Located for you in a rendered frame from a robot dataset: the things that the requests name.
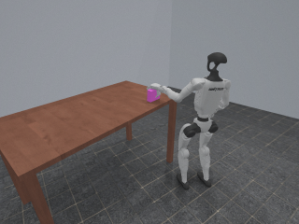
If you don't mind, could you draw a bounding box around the robot right upper arm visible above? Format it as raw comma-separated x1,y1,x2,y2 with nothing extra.
219,78,232,107

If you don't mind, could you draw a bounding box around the robot right hand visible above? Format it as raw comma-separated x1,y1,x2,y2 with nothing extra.
208,114,215,119

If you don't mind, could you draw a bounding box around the robot left shin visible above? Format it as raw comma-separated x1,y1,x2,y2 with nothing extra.
178,150,189,183

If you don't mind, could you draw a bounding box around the table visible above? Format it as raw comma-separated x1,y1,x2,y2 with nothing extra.
0,80,178,224

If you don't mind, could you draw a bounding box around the robot left upper arm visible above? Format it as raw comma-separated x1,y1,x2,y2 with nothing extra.
173,77,206,103

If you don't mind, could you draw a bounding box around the robot right forearm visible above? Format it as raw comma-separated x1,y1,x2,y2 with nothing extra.
212,106,226,115

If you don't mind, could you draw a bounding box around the sponge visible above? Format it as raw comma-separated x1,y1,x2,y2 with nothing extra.
147,89,161,103

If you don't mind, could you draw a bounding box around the robot left forearm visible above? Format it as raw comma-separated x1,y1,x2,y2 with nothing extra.
158,85,178,100

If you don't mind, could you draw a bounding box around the robot left hand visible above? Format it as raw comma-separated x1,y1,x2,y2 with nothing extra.
146,83,161,98

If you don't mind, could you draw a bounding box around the robot left foot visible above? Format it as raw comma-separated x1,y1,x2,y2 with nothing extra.
176,174,190,190

